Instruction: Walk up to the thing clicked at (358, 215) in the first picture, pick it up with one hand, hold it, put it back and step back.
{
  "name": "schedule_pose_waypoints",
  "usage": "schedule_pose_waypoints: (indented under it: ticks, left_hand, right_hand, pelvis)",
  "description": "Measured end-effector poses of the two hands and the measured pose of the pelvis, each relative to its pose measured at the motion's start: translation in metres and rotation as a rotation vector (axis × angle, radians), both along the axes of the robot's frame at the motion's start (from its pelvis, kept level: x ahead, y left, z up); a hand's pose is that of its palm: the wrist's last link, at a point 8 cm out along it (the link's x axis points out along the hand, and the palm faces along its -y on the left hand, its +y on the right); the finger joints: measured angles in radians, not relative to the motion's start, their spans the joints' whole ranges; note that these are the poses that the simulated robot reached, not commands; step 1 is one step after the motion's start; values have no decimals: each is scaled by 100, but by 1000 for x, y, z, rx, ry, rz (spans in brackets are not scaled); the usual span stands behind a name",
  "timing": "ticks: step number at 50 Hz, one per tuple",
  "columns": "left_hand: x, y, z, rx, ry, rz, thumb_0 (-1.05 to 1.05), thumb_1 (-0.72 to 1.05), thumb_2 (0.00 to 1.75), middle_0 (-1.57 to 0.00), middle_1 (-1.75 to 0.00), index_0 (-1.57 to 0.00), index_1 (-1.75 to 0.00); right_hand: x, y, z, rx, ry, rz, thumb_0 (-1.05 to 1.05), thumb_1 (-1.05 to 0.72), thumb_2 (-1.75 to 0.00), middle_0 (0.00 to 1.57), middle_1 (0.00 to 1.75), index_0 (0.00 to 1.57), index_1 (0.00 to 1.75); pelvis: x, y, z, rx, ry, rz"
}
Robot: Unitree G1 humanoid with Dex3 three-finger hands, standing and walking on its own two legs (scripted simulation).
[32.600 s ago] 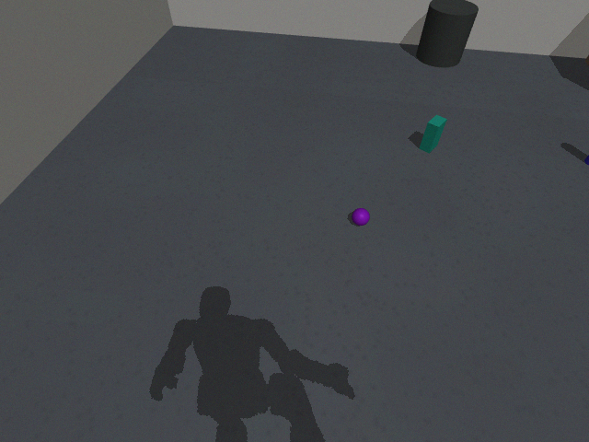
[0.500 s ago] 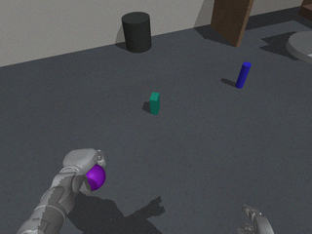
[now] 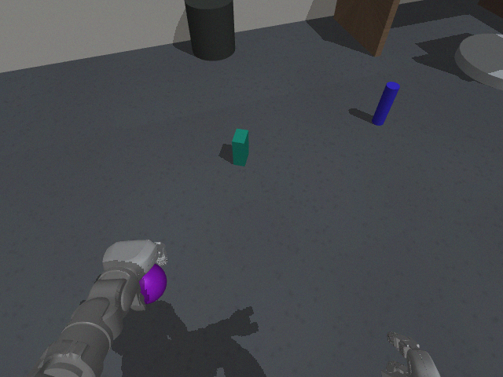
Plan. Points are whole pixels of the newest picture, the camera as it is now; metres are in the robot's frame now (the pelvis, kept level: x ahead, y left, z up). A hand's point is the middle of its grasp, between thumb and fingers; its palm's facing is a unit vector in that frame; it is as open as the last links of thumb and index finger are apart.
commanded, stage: crouch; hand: left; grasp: from above
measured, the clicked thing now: (145, 282) +0.31 +0.22 -0.13
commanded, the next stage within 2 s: lower in 1.66 s
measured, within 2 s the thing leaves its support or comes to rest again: neither
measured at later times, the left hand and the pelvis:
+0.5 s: hand (177, 280) +0.39 +0.20 -0.32, palm faces -0.43 +0.04 -0.90, open 9.9 cm; pelvis -0.06 +0.01 -0.20, yaw -1 degrees
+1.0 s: hand (189, 283) +0.44 +0.20 -0.49, palm faces -0.46 -0.02 -0.89, open 10.0 cm; pelvis -0.05 +0.00 -0.32, yaw -4 degrees
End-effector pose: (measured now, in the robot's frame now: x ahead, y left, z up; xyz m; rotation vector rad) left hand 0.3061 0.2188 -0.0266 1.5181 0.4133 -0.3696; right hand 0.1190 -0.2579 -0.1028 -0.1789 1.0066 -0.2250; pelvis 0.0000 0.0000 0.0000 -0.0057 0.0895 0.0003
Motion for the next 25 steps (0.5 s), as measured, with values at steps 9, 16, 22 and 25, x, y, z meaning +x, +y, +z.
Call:
schedule_pose_waypoints:
  ticks: [9, 16, 22, 25]
  left_hand:
    - [30, -7, -76, 52, -58, -49, 1, 4, 42, -72, -55, -71, -55]
    - [63, -13, -147, 69, -91, -28, 1, 4, 44, -70, -56, -70, -56]
    - [79, -17, -208, 70, -77, -5, 1, 4, 45, -69, -58, -69, -57]
    - [84, -19, -237, 67, -56, 0, 1, 3, 47, -68, -59, -68, -58]
  right_hand:
    - [-50, -19, -55, -77, 126, -7, 1, -90, -90, 20, 30, 20, 30]
    - [-111, -24, -121, -108, 245, -71, 1, -91, -90, 20, 30, 20, 30]
    - [-156, -13, -179, -88, 346, -111, 1, -90, -90, 20, 30, 20, 30]
    - [-169, -6, -205, -72, 378, -115, 1, -90, -90, 20, 30, 20, 30]
  pelvis:
    - [-21, 3, -57, -22, 205, 5]
    - [-40, 6, -123, -31, 352, -6]
    - [-54, 7, -176, -36, 442, -8]
    - [-59, 7, -199, -38, 475, -8]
